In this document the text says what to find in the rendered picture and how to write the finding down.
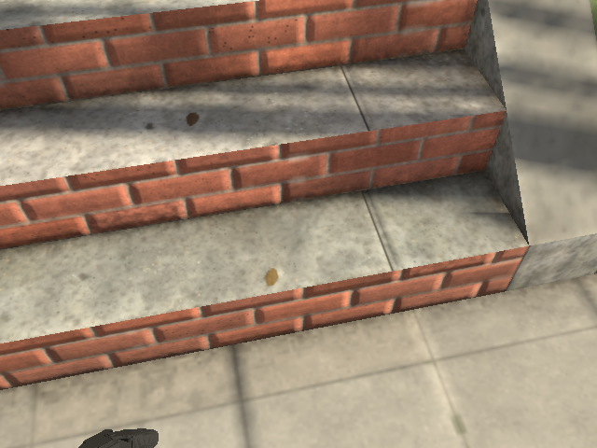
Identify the robot left hand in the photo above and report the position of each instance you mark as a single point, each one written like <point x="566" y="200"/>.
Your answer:
<point x="126" y="438"/>

